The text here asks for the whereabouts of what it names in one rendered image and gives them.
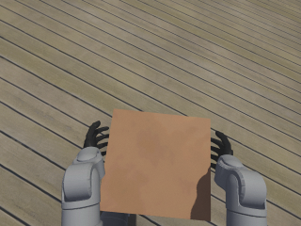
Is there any robot right hand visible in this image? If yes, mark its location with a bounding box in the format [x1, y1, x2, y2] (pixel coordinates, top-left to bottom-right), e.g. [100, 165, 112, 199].
[211, 131, 233, 169]

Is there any robot right forearm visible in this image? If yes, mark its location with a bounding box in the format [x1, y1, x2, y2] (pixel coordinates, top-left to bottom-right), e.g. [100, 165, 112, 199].
[214, 154, 267, 226]

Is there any robot left forearm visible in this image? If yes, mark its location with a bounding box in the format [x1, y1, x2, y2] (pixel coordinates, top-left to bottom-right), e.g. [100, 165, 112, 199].
[61, 146, 105, 226]

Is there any robot left hand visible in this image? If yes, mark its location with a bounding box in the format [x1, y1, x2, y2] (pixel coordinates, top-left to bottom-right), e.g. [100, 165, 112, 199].
[83, 121, 109, 156]

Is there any carton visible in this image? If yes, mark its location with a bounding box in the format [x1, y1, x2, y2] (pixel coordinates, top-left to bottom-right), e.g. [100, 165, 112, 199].
[100, 108, 211, 221]

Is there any robot left thigh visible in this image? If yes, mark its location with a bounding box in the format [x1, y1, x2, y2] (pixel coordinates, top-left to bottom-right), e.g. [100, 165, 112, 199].
[100, 211, 130, 226]

